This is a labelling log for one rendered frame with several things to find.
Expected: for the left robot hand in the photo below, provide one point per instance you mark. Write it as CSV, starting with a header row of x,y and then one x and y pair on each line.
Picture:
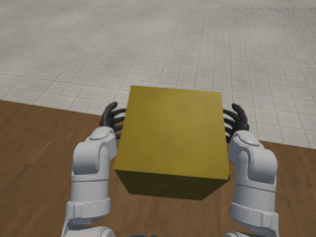
x,y
109,120

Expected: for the right robot forearm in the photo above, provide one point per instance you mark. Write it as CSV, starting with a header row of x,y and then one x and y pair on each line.
x,y
256,183

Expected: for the carton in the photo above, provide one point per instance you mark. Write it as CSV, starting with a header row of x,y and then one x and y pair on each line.
x,y
172,143

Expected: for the right robot hand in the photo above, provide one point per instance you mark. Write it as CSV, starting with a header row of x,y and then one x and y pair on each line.
x,y
240,123

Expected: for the left robot forearm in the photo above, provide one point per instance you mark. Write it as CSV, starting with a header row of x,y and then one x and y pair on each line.
x,y
89,196

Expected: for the left robot upper arm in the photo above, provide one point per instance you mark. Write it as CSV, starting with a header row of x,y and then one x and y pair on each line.
x,y
90,231

